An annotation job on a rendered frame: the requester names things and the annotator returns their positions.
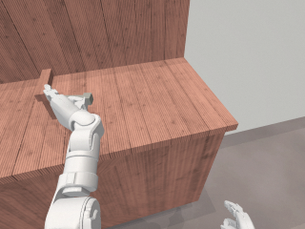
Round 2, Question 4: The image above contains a robot right hand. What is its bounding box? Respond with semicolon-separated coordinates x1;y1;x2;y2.
220;200;255;229

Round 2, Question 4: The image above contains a robot left hand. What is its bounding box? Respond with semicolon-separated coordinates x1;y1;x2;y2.
43;84;89;129

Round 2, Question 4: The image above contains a counter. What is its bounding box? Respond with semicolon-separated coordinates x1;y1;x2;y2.
0;0;239;229

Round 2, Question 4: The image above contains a left robot forearm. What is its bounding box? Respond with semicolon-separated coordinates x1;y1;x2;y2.
44;109;105;229

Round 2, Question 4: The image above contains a left robot upper arm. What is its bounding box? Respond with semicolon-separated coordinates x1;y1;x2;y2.
45;197;101;229

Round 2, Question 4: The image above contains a tap lever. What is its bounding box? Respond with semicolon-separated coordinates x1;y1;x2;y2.
65;93;93;106

